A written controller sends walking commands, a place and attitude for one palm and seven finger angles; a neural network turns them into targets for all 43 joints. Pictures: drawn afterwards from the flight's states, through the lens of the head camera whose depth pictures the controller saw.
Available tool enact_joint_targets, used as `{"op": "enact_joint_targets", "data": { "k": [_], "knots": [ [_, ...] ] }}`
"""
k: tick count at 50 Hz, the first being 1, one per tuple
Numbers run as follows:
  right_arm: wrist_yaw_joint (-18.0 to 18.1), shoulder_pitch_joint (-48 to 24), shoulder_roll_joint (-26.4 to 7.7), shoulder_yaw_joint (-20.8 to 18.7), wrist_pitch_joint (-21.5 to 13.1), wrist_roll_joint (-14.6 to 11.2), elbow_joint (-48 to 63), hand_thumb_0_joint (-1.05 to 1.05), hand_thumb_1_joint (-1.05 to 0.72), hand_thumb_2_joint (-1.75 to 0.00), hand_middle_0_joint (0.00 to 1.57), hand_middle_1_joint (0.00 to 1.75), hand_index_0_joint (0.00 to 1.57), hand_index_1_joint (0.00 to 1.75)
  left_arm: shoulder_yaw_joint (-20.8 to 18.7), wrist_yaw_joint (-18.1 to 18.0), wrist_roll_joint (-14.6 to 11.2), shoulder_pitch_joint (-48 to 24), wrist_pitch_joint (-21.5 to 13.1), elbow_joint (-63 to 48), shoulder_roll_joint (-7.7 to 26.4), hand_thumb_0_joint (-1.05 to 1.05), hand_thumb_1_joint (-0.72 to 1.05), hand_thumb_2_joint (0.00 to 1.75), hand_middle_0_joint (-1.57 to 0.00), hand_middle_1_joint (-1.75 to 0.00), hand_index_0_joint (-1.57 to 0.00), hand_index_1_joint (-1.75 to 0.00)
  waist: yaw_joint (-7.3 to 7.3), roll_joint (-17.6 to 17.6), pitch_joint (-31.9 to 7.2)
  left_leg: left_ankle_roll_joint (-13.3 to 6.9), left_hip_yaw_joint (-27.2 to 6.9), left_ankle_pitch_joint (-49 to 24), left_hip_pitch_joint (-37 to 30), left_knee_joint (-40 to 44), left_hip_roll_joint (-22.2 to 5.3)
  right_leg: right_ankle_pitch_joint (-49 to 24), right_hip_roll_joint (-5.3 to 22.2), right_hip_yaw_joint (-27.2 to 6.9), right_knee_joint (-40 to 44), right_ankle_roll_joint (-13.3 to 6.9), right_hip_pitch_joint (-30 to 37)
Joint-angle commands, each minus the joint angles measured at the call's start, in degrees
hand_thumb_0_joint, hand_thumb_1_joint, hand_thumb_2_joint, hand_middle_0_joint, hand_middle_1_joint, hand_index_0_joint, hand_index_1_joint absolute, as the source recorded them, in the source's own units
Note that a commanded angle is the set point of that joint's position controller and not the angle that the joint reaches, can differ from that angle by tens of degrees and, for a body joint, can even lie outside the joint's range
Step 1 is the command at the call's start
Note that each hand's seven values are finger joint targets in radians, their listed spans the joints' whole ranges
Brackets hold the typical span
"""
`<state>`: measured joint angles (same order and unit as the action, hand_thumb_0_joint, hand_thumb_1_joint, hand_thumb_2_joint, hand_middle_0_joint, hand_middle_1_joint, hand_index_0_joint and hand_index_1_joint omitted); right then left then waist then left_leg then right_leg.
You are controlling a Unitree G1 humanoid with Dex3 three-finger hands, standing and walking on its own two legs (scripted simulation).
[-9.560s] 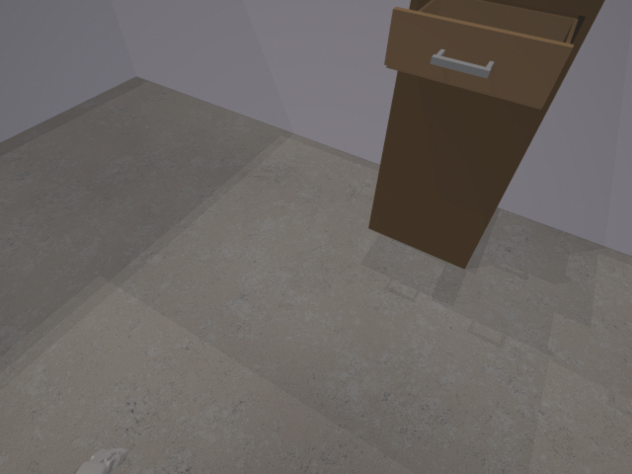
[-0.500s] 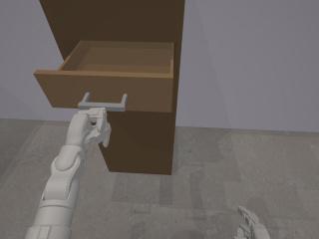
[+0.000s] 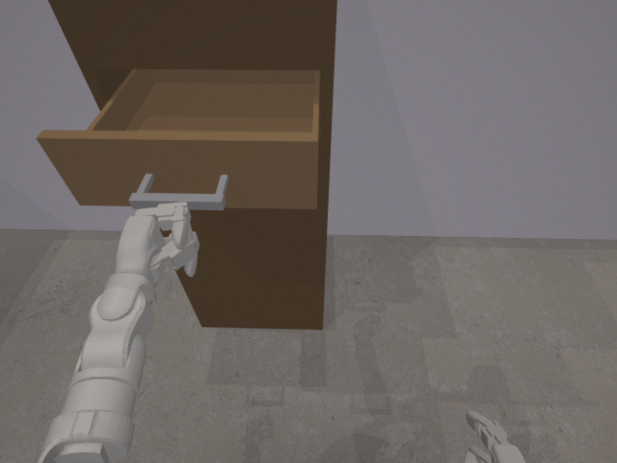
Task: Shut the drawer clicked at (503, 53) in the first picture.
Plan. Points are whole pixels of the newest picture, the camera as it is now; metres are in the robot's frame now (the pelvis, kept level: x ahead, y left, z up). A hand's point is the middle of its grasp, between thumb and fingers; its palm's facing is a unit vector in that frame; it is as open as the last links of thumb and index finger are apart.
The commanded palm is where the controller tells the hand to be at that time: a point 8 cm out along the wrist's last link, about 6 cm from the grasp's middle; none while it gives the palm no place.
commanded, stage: push the drawer shut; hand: left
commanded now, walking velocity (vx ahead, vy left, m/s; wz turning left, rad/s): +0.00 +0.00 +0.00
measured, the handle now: (181, 191) +0.45 +0.21 +0.11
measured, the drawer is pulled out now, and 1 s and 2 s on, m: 0.20 0.12 0.01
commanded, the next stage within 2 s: none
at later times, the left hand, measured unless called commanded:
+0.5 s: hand (190, 225) +0.39 +0.18 +0.11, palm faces +0.01 -1.00 -0.03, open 3.3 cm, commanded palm +0.37 +0.22 +0.11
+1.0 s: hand (208, 189) +0.45 +0.17 +0.12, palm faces +0.01 -1.00 -0.01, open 3.4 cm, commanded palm +0.43 +0.22 +0.11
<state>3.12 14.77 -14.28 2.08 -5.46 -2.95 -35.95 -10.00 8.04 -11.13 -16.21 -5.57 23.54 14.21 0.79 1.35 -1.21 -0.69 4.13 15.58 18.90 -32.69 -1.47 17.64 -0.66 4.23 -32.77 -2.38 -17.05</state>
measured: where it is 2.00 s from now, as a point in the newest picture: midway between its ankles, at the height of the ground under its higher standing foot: outside the picture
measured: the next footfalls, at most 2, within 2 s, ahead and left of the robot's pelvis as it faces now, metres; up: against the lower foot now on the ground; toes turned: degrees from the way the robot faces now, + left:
none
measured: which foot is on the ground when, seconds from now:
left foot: down 0.00-1.00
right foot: down 0.00-1.00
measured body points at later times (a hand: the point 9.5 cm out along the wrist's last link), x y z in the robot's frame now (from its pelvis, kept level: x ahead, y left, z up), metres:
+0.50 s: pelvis +0.00 +0.00 +0.00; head +0.02 +0.00 +0.45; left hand +0.38 +0.23 +0.12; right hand +0.14 -0.24 -0.11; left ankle +0.02 +0.11 -0.73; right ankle +0.00 -0.09 -0.73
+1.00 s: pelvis +0.00 +0.01 -0.01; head +0.04 +0.01 +0.44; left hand +0.45 +0.22 +0.12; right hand +0.05 -0.25 -0.13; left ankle +0.02 +0.11 -0.73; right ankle +0.00 -0.09 -0.73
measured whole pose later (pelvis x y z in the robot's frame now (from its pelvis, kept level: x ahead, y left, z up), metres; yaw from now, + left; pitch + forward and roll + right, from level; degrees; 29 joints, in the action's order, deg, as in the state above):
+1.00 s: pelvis +0.00 +0.01 -0.01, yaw +0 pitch +8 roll -1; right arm 1.7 20.6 -14.7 1.1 -2.8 -2.0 -39.4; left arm -14.0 8.3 -8.3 -43.6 -14.9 55.5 18.7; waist 4.6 1.1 -2.7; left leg -1.6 4.1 17.5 28.7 -38.5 -1.4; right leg 18.8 -0.3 4.1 -37.3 -1.6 -26.3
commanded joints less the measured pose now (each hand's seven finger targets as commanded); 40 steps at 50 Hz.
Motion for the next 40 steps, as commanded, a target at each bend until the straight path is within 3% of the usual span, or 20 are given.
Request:
{"op": "enact_joint_targets", "data": {
  "k": [1, 2, 4, 7, 9, 11, 12, 16, 17, 18, 19, 22, 25, 26, 28, 30, 32, 34, 37, 40],
  "knots": [
    [0.21, -4.72, -6.28, -2.57, -3.93, 0.26, 8.2, 0.0, -0.9, -0.9, 0.2, 0.3, 0.2, 0.3, -2.04, 0.25, -1.22, -21.0, -7.6, -16.82, 7.87, 0.0, 0.9, 0.9, -1.4, -1.6, -1.4, -1.6, -0.34, 1.39, -16.55, -1.17, -3.13, -12.1, -9.91, 2.11, 1.57, -17.86, -0.22, -3.06, 3.98, 1.15, 2.74],
    [0.17, -4.28, -6.61, -2.54, -4.0, 0.24, 7.98, 0.0, -0.9, -0.9, 0.2, 0.3, 0.2, 0.3, -0.77, 0.53, -1.19, -21.54, -7.75, -15.88, 7.2, 0.0, 0.9, 0.9, -1.4, -1.6, -1.4, -1.6, 0.61, -1.37, -15.66, -1.39, -3.39, -11.43, -9.29, 2.06, 1.43, -17.04, -0.43, -2.8, 4.09, 1.4, 1.93],
    [0.2, -4.29, -6.93, -2.68, -3.83, 0.09, 7.81, 0.0, -0.9, -0.9, 0.2, 0.3, 0.2, 0.3, -1.79, 1.18, -1.52, -18.43, -6.55, -12.82, 7.72, 0.0, 0.9, 0.9, -1.4, -1.6, -1.4, -1.6, 0.05, -1.89, -14.21, -1.31, -3.23, -9.61, -7.89, 2.27, 1.69, -16.03, -0.18, -3.02, 4.5, 1.57, 1.58],
    [0.46, -4.17, -7.63, -2.59, -2.96, -0.09, 7.41, 0.0, -0.9, -0.9, 0.2, 0.3, 0.2, 0.3, -2.99, 1.39, -1.33, -20.47, -4.22, -8.97, 10.15, 0.0, 0.9, 0.9, -1.4, -1.6, -1.4, -1.6, 0.72, -4.55, -11.42, -1.55, -3.19, -7.44, -5.49, 2.23, 1.77, -13.91, 0.12, -3.53, 5.37, 1.92, 0.67],
    [0.7, -4.83, -7.35, -2.23, -2.37, -0.19, 7.68, 0.0, -0.9, -0.9, 0.2, 0.3, 0.2, 0.3, -3.69, 1.3, -1.33, -23.36, -3.19, -8.45, 10.94, 0.0, 0.9, 0.9, -1.4, -1.6, -1.4, -1.6, 0.41, -1.83, -11.76, -1.42, -3.21, -6.77, -5.26, 2.46, 2.09, -13.25, 0.57, -3.89, 5.43, 1.77, 0.92],
    [0.93, -4.77, -7.14, -2.22, -2.07, -0.03, 7.54, 0.0, -0.9, -0.9, 0.2, 0.3, 0.2, 0.3, -5.12, 0.96, -1.46, -27.2, -3.4, -9.3, 12.34, 0.0, 0.9, 0.9, -1.4, -1.6, -1.4, -1.6, 0.58, -1.28, -13.93, -1.47, -3.19, -8.18, -6.29, 1.97, 2.09, -14.77, 0.55, -4.04, 5.17, 1.72, 1.74],
    [0.96, -4.42, -7.27, -2.19, -2.03, 0.16, 7.49, 0.0, -0.9, -0.9, 0.2, 0.3, 0.2, 0.3, -5.15, 0.86, -1.55, -28.41, -4.13, -9.74, 12.84, 0.0, 0.9, 0.9, -1.4, -1.6, -1.4, -1.6, 0.91, -2.79, -14.72, -1.66, -3.37, -8.75, -6.26, 1.6, 1.91, -15.28, 0.41, -4.12, 4.95, 1.91, 1.99],
    [0.77, -3.84, -6.61, -2.21, -2.58, 0.27, 7.17, 0.0, -0.9, -0.9, 0.2, 0.3, 0.2, 0.3, -3.21, 1.45, -1.49, -31.92, -7.34, -10.06, 10.6, 0.0, 0.9, 0.9, -1.4, -1.6, -1.4, -1.6, 1.02, 2.15, -18.3, -1.38, -3.55, -11.39, -9.07, 0.77, 1.99, -17.82, 0.05, -3.65, 3.52, 1.3, 1.84],
    [0.71, -3.18, -6.98, -2.37, -2.59, 0.32, 6.82, 0.0, -0.9, -0.9, 0.2, 0.3, 0.2, 0.3, -2.97, 1.54, -1.25, -32.05, -7.77, -8.46, 10.89, 0.0, 0.9, 0.9, -1.4, -1.6, -1.4, -1.6, 1.61, 0.06, -18.13, -1.56, -3.71, -11.69, -8.65, 0.37, 1.84, -17.92, -0.15, -3.46, 3.32, 1.41, 1.39],
    [0.62, -2.9, -6.98, -2.39, -2.49, 0.19, 6.51, 0.0, -0.9, -0.9, 0.2, 0.3, 0.2, 0.3, -1.85, 1.95, -1.19, -31.24, -7.55, -5.9, 9.59, 0.0, 0.9, 0.9, -1.4, -1.6, -1.4, -1.6, 1.61, 0.84, -17.29, -1.43, -3.65, -11.44, -8.14, 0.27, 1.88, -18.06, -0.1, -3.43, 3.18, 1.4, 0.6],
    [0.57, -2.37, -7.21, -2.41, -2.4, 0.06, 6.12, 0.0, -0.9, -0.9, 0.2, 0.3, 0.2, 0.3, -1.26, 2.14, -1.22, -32.92, -7.4, -4.63, 9.26, 0.0, 0.9, 0.9, -1.4, -1.6, -1.4, -1.6, 2.34, -0.5, -15.9, -1.41, -4.09, -10.93, -7.69, 0.31, 1.84, -17.56, -0.18, -3.09, 3.24, 1.41, -0.56],
    [0.73, -1.8, -7.92, -2.53, -1.94, 0.21, 5.47, 0.0, -0.9, -0.9, 0.2, 0.3, 0.2, 0.3, -2.28, 2.0, -1.15, -36.55, -7.2, -1.39, 11.3, 0.0, 0.9, 0.9, -1.4, -1.6, -1.4, -1.6, 2.91, -2.66, -15.37, -1.67, -4.21, -8.38, -6.08, 0.12, 1.86, -14.55, -0.11, -3.42, 3.72, 1.78, -1.68],
    [0.93, -1.19, -7.9, -2.44, -1.35, 0.07, 4.65, 0.0, -0.9, -0.9, 0.2, 0.3, 0.2, 0.3, -3.07, 1.81, -0.93, -42.53, -7.22, 1.94, 12.51, 0.0, 0.9, 0.9, -1.4, -1.6, -1.4, -1.6, 3.36, -1.55, -15.23, -1.49, -4.64, -6.65, -5.29, 0.3, 1.98, -12.34, 0.08, -3.54, 3.83, 1.61, -2.51],
    [0.85, -1.33, -7.68, -2.5, -1.38, 0.04, 4.75, 0.0, -0.9, -0.9, 0.2, 0.3, 0.2, 0.3, -1.59, 1.96, -0.8, -43.5, -7.33, 2.25, 10.81, 0.0, 0.9, 0.9, -1.4, -1.6, -1.4, -1.6, 3.54, 0.54, -15.86, -1.49, -4.55, -6.91, -6.17, 0.13, 2.04, -12.3, 0.03, -3.46, 3.66, 1.49, -3.27],
    [0.85, -0.32, -7.98, -2.64, -1.07, 0.18, 4.23, 0.0, -0.9, -0.9, 0.2, 0.3, 0.2, 0.3, -3.84, 1.57, -0.51, -44.09, -7.82, 4.96, 13.2, 0.0, 0.9, 0.9, -1.4, -1.6, -1.4, -1.6, 3.17, 0.04, -17.61, -1.49, -4.83, -7.48, -6.12, -0.22, 1.9, -12.26, -0.04, -3.35, 3.22, 1.36, -2.91],
    [0.7, 0.52, -7.89, -2.63, -0.96, 0.19, 3.81, 0.0, -0.9, -0.9, 0.2, 0.3, 0.2, 0.3, -2.26, 1.61, -0.45, -46.75, -8.43, 7.12, 11.37, 0.0, 0.9, 0.9, -1.4, -1.6, -1.4, -1.6, 3.79, -0.22, -17.87, -1.41, -5.04, -7.83, -6.15, -0.43, 1.9, -12.61, -0.21, -2.99, 2.84, 1.32, -3.71],
    [0.58, 1.7, -8.24, -2.76, -0.96, 0.42, 3.37, 0.0, -0.9, -0.9, 0.2, 0.3, 0.2, 0.3, -3.3, 1.57, -0.23, -49.05, -9.39, 9.16, 12.94, 0.0, 0.9, 0.9, -1.4, -1.6, -1.4, -1.6, 4.08, -1.38, -19.03, -1.55, -5.33, -8.42, -5.99, -0.87, 1.83, -12.87, -0.5, -2.99, 2.37, 1.34, -3.79],
    [0.31, 2.23, -8.19, -2.99, -0.9, 0.5, 3.6, 0.0, -0.9, -0.9, 0.2, 0.3, 0.2, 0.3, -3.68, 1.53, 0.0, -49.25, -10.39, 10.2, 12.84, 0.0, 0.9, 0.9, -1.4, -1.6, -1.4, -1.6, 3.44, 0.13, -21.04, -1.3, -5.36, -9.25, -6.56, -0.92, 1.79, -13.5, -0.55, -2.86, 1.61, 1.17, -3.64],
    [0.06, 3.65, -8.54, -3.15, -0.67, 0.7, 2.93, 0.0, -0.9, -0.9, 0.2, 0.3, 0.2, 0.3, -4.44, 1.38, 0.54, -51.13, -11.78, 13.69, 14.01, 0.0, 0.9, 0.9, -1.4, -1.6, -1.4, -1.6, 3.8, -0.25, -19.99, -1.26, -5.62, -9.27, -5.75, -1.28, 1.59, -12.86, -0.86, -2.58, 1.18, 1.04, -5.1],
    [-0.45, 4.63, -8.49, -3.55, -0.57, 0.8, 2.8, 0.0, -0.9, -0.9, 0.2, 0.3, 0.2, 0.3, -3.29, 1.02, 1.16, -52.73, -12.95, 14.16, 12.5, 0.0, 0.9, 0.9, -1.4, -1.6, -1.4, -1.6, 3.99, 2.45, -21.34, -0.98, -5.57, -10.67, -7.38, -1.8, 1.34, -13.34, -0.99, -2.53, 0.56, 0.95, -6.93]
  ]
}}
